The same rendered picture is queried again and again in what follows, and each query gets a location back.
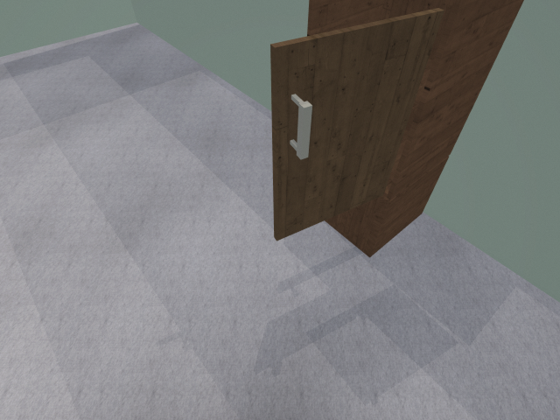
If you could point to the handle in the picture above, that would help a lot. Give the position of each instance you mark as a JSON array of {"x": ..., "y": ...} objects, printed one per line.
[{"x": 303, "y": 127}]

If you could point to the cupboard door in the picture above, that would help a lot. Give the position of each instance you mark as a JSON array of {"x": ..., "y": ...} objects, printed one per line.
[{"x": 362, "y": 82}]

